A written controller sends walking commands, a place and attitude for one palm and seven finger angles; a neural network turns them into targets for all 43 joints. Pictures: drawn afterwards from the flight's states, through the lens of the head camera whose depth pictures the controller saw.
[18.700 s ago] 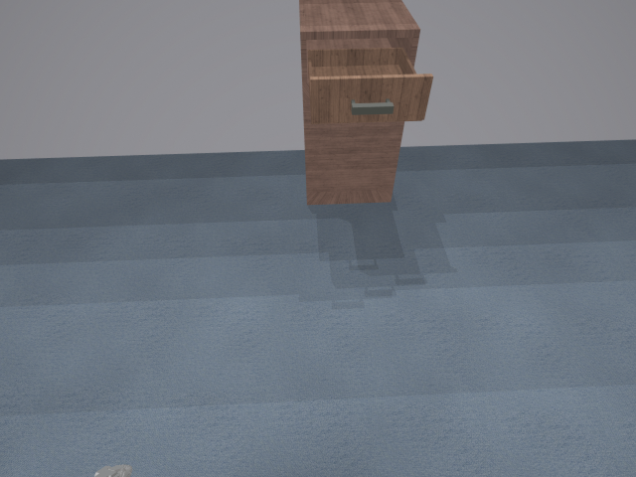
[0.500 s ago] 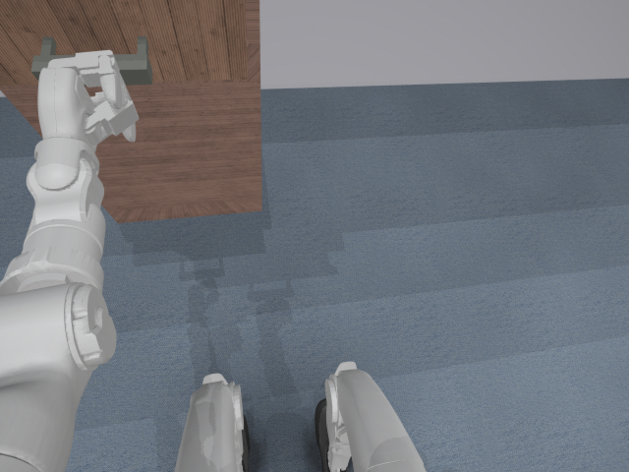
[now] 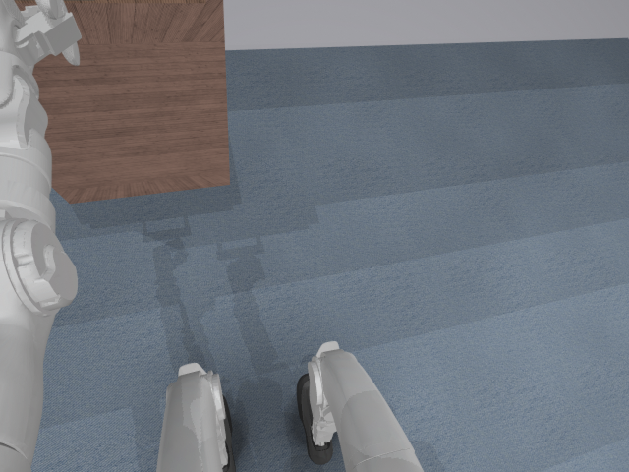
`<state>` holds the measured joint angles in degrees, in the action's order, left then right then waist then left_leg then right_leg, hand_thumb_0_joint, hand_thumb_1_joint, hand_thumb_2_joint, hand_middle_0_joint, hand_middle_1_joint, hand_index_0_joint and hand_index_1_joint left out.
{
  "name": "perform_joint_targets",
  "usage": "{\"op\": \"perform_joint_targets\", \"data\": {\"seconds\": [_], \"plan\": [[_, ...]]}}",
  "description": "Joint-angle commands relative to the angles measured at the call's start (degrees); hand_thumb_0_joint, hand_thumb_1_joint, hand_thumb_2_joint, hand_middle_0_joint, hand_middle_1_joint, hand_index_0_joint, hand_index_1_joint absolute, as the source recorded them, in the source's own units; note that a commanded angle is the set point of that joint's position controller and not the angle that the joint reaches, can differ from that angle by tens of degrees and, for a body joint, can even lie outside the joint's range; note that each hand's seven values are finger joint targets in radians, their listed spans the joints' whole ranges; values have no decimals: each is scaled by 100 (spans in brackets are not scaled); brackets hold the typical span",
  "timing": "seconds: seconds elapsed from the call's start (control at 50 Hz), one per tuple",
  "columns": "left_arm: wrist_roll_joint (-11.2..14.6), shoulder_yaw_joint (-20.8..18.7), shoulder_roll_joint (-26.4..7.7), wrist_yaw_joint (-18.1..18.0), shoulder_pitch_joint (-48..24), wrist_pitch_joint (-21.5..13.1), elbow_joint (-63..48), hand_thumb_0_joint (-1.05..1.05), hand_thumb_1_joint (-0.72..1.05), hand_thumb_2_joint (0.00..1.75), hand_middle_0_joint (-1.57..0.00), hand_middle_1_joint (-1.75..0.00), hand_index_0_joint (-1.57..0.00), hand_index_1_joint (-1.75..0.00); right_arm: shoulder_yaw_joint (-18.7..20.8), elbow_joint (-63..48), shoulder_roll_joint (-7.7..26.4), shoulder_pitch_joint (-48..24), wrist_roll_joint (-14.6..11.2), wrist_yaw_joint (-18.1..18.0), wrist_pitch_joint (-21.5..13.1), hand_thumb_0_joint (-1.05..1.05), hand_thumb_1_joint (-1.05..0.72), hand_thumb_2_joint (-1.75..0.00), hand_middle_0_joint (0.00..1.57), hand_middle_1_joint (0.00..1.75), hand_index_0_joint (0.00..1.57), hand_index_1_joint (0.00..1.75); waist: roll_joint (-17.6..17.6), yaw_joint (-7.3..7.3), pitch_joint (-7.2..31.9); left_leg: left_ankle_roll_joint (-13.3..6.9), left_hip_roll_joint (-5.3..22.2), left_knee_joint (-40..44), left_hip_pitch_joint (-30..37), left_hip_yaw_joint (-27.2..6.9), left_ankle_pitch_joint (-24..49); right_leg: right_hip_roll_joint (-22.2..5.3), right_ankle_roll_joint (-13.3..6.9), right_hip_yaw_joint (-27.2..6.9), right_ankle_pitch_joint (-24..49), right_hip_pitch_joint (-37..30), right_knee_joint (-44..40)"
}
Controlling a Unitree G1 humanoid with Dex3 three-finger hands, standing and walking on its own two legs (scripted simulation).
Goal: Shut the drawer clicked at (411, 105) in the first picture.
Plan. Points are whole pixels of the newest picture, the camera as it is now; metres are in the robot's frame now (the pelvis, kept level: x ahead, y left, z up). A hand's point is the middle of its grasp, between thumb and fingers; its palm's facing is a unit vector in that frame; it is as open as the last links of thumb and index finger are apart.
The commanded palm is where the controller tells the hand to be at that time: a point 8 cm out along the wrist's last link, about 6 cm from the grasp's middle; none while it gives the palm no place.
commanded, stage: push the drawer shut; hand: left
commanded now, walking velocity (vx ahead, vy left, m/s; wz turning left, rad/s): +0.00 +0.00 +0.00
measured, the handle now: out of the picture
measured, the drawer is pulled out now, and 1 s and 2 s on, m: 0.02 0.00 0.00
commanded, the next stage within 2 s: pull the fist back off the drawer in 0.32 s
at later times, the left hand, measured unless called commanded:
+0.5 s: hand (51, 0) +0.62 +0.19 +0.07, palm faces +0.06 -1.00 -0.05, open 3.3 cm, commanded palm +0.65 +0.18 +0.07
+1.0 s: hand (63, 8) +0.61 +0.18 +0.07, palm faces +0.06 -1.00 -0.03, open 3.2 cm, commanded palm +0.58 +0.19 +0.07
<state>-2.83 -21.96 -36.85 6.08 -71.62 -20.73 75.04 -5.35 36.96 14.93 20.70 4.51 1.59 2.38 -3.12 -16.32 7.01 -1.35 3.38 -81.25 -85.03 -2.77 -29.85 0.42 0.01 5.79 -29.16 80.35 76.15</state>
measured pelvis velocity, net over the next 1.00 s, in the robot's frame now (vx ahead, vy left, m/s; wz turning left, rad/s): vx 0.01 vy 0.00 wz -0.03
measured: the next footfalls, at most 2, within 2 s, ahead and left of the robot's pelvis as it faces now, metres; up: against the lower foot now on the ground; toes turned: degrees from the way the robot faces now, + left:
none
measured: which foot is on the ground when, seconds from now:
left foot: down 0.00-1.00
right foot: down 0.00-1.00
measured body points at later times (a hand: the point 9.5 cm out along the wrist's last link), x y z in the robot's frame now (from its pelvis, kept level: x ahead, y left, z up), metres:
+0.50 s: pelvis -0.01 +0.00 -0.01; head +0.22 +0.05 +0.38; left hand +0.61 +0.25 +0.08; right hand -0.05 -0.25 -0.09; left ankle +0.05 +0.10 -0.58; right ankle +0.05 -0.13 -0.58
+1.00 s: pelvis +0.01 +0.00 +0.01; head +0.22 +0.04 +0.40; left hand +0.60 +0.24 +0.08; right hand -0.03 -0.24 -0.09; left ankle +0.05 +0.11 -0.58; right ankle +0.05 -0.13 -0.58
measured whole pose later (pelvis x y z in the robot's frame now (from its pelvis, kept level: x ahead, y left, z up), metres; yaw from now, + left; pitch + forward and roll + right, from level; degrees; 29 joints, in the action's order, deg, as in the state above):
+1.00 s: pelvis +0.01 +0.00 +0.01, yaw -2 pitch +34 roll -7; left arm -1.8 -24.4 -36.4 7.3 -67.0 -16.4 65.4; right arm -5.4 35.5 13.5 23.0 4.1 3.3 2.6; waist -3.4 -16.0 6.6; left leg -1.6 4.5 -79.7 -83.4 -2.0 -30.5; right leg 1.7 0.4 4.9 -28.6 79.0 73.7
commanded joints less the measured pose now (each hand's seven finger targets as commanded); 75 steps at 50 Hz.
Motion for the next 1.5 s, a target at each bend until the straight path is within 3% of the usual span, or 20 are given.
{"op": "perform_joint_targets", "data": {"seconds": [0.0, 0.12, 0.2, 0.26, 0.4, 0.5, 0.56, 0.7, 0.76, 0.78, 0.84, 0.92, 0.98, 1.06, 1.2, 1.24, 1.28, 1.34, 1.4, 1.48], "plan": [[-63, -139, -1451, -65, -3596, -279, -1323, 0, 90, 90, -140, -160, -140, -160, 394, -35, 1248, 1407, 3, -96, -13, 0, -90, -90, 20, 30, 20, 30, -1554, -469, 3368, -94, -36, 837, 3304, -535, 1334, 282, -169, -175, 733, -703, -916], [-140, -255, -1830, 28, -3868, -141, -1412, 0, 90, 90, -140, -160, -140, -160, 336, -56, 1253, 1535, 26, -76, 12, 0, -90, -90, 20, 30, 20, 30, -1781, -509, 3582, -111, -9, 689, 3269, -518, 1654, 309, -168, -175, 931, -815, -860], [-145, -152, -1770, 57, -4186, -48, -1569, 0, 90, 90, -140, -160, -140, -160, 340, -26, 1266, 1601, 19, -81, 26, 0, -90, -90, 20, 30, 20, 30, -1935, -610, 3647, -105, 19, 677, 3404, -573, 1625, 315, -159, -154, 914, -595, -845], [-134, -83, -1773, 32, -4238, 76, -1412, 0, 90, 90, -140, -160, -140, -160, 292, -1, 1268, 1615, 18, -119, -5, 0, -90, -90, 20, 30, 20, 30, -1787, -712, 3363, -150, 12, 680, 3051, -510, 1241, 322, -138, -197, 737, -653, -930], [-134, 191, -1616, 86, -4397, 146, -1394, 0, 90, 90, -140, -160, -140, -160, 239, 48, 1287, 1564, -8, -175, -140, 0, -90, -90, 20, 30, 20, 30, -2159, -812, 3291, -119, 48, 764, 3228, -592, 1011, 325, -161, -144, 612, -312, -909], [-129, 103, -1624, 71, -4349, 211, -1463, 0, 90, 90, -140, -160, -140, -160, 241, 14, 1278, 1593, 23, -156, -189, 0, -90, -90, 20, 30, 20, 30, -2186, -739, 3390, -104, 28, 806, 3335, -635, 999, 319, -175, -96, 616, -344, -890], [-126, 24, -1702, 79, -4166, 292, -1306, 0, 90, 90, -140, -160, -140, -160, 229, -17, 1278, 1589, 15, -148, -174, 0, -90, -90, 20, 30, 20, 30, -1897, -714, 3269, -133, 19, 772, 2993, -569, 862, 331, -161, -143, 547, -554, -929], [-81, -123, -1600, 86, -3804, 254, -1660, 0, 90, 90, -140, -160, -140, -160, 300, -92, 1264, 1614, 31, -61, -164, 0, -90, -90, 20, 30, 20, 30, -2097, -460, 3582, -64, 33, 874, 3493, -670, 1210, 322, -197, -56, 711, -531, -851], [-12, -55, -1310, 96, -3417, 277, -1686, 0, 90, 90, -140, -160, -140, -160, 350, -104, 1237, 1583, 0, -21, -127, 0, -90, -90, 20, 30, 20, 30, -1836, -414, 3474, -55, 51, 944, 3546, -653, 1242, 341, -183, -54, 730, -600, -917], [-2, -98, -1314, 99, -3371, 241, -1754, 0, 90, 90, -140, -160, -140, -160, 354, -95, 1227, 1596, 5, -6, -128, 0, -90, -90, 20, 30, 20, 30, -1945, -371, 3471, -45, 51, 972, 3650, -657, 1317, 329, -193, -45, 755, -567, -908], [50, -392, -1573, 101, -2850, 199, -1944, 0, 90, 90, -140, -160, -140, -160, 367, -189, 1210, 1558, -20, 14, -77, 0, -90, -90, 20, 30, 20, 30, -1695, -147, 3634, -60, 38, 971, 3500, -498, 1594, 338, -180, -101, 926, -1117, -973], [142, -251, -1079, 124, -2183, 16, -2366, 0, 90, 90, -140, -160, -140, -160, 480, -222, 1142, 1499, -50, 89, -15, 0, -90, -90, 20, 30, 20, 30, -1802, 24, 3820, 10, 60, 1062, 4134, -487, 2249, 335, -192, -84, 1290, -1203, -1033], [304, -463, -1037, 150, -1460, -12, -2199, 0, 90, 90, -140, -160, -140, -160, 511, -242, 1123, 1462, -86, 105, 37, 0, -90, -90, 20, 30, 20, 30, -1301, 173, 3636, -24, 23, 1105, 3832, -349, 2343, 344, -171, -141, 1503, -1689, -1125], [374, -442, -918, 90, -1490, -212, -2326, 0, 90, 90, -140, -160, -140, -160, 556, -223, 1075, 1377, -117, 88, 69, 0, -90, -90, 20, 30, 20, 30, -905, 124, 3359, -69, -14, 1117, 3520, -221, 2231, 345, -124, -222, 1643, -2008, -1216], [365, -306, -671, 170, -1253, -598, -1990, 0, 90, 90, -140, -160, -140, -160, 611, -133, 1050, 1310, -102, 86, 144, 0, -90, -90, 20, 30, 20, 30, -1016, 138, 3239, -43, -61, 1012, 3718, -161, 2674, 304, -148, -251, 2000, -1910, -1133], [476, -373, -665, 266, -747, -641, -2714, 0, 90, 90, -140, -160, -140, -160, 672, -360, 1041, 1229, -150, 105, 211, 0, -90, -90, 20, 30, 20, 30, -1291, 499, 3982, 8, -91, 1207, 4371, -134, 3192, 288, -170, -271, 2395, -2438, -1178], [671, -402, -560, 347, 87, -531, -3256, 0, 90, 90, -140, -160, -140, -160, 726, -539, 1023, 1160, -238, 133, 255, 0, -90, -90, 20, 30, 20, 30, -1309, 725, 4457, 33, -110, 1399, 4874, -109, 3763, 303, -174, -283, 2878, -2962, -1301], [965, -251, -260, 398, 866, -174, -4037, 0, 90, 90, -140, -160, -140, -160, 773, -712, 975, 992, -421, 100, 306, 0, -90, -90, 20, 30, 20, 30, -729, 783, 4157, -8, -137, 1771, 4893, 6, 3608, 331, -92, -285, 3188, -3662, -1713], [1183, -81, 10, 316, 1362, -83, -5044, 0, 90, 90, -140, -160, -140, -160, 791, -834, 917, 817, -521, 4, 204, 0, -90, -90, 20, 30, 20, 30, -668, 885, 4048, -2, -169, 2132, 5226, 60, 3619, 329, -73, -295, 3334, -4111, -2037], [1330, 268, 507, 185, 2109, -141, -5418, 0, 90, 90, -140, -160, -140, -160, 785, -797, 850, 613, -578, -109, 47, 0, -90, -90, 20, 30, 20, 30, -354, 883, 3127, -8, -182, 2557, 5401, 150, 3300, 326, -71, -272, 3168, -4372, -2450]]}}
